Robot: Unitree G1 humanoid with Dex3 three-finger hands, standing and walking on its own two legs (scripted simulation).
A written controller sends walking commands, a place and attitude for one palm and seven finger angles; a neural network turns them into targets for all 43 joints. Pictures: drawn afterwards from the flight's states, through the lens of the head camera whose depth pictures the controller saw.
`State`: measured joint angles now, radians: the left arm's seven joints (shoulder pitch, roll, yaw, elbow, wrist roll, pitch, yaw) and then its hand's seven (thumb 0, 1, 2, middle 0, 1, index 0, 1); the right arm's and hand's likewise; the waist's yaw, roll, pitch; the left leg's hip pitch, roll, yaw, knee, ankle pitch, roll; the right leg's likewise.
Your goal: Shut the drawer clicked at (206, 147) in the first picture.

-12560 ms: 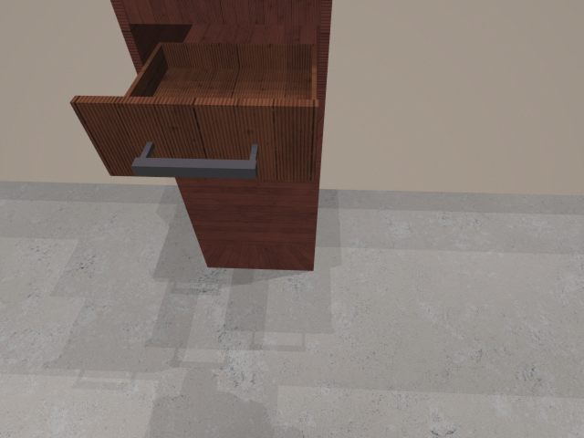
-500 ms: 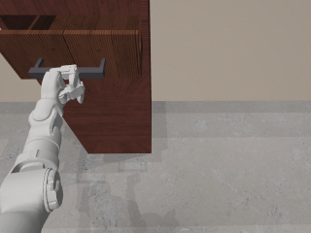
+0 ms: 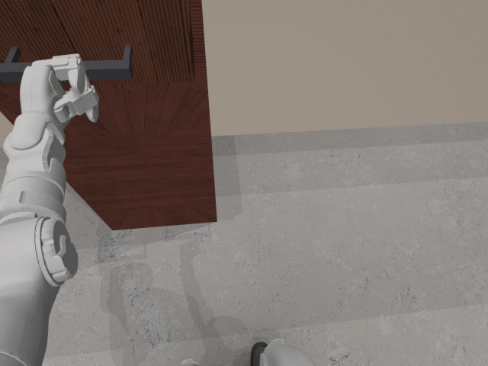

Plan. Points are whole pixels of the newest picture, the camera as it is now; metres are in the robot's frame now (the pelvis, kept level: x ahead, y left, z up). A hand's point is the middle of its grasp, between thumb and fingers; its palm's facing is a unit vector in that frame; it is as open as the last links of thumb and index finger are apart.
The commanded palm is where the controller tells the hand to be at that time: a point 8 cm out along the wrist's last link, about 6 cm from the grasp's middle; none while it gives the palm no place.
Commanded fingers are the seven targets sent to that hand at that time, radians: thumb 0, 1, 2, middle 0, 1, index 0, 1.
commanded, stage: push the drawer shut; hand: left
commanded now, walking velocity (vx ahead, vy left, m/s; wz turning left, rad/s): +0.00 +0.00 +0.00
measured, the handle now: (70, 61) +0.59 +0.24 +0.12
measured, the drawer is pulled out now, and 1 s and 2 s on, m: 0.02 0.00 0.00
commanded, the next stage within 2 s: pull the fist back off the drawer in 0.42 s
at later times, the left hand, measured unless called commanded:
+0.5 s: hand (84, 83) +0.54 +0.21 +0.12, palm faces +0.03 -1.00 -0.03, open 3.0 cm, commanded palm +0.56 +0.24 +0.12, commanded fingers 0.00 0.90 0.90 -1.40 -1.60 -1.40 -1.60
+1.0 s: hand (92, 85) +0.53 +0.20 +0.12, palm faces +0.04 -1.00 -0.01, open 3.2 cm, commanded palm +0.50 +0.24 +0.12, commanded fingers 0.00 0.90 0.90 -1.40 -1.60 -1.40 -1.60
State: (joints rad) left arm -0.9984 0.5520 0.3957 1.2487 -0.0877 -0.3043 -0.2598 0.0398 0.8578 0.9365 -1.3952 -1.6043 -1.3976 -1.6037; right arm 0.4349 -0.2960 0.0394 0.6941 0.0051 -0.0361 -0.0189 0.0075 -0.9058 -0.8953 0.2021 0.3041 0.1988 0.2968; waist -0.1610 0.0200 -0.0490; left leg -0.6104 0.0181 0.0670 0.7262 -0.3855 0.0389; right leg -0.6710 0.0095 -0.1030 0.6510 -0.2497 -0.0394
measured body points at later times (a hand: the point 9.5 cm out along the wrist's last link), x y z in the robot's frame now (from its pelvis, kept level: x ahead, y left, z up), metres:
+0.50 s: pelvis +0.00 +0.01 -0.01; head +0.13 +0.03 +0.43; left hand +0.53 +0.26 +0.13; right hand -0.03 -0.26 -0.11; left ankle -0.03 +0.09 -0.71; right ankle +0.03 -0.10 -0.71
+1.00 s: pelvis +0.00 +0.01 +0.00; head +0.12 +0.02 +0.43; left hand +0.53 +0.25 +0.12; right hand -0.04 -0.26 -0.11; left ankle -0.03 +0.09 -0.71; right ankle +0.03 -0.10 -0.71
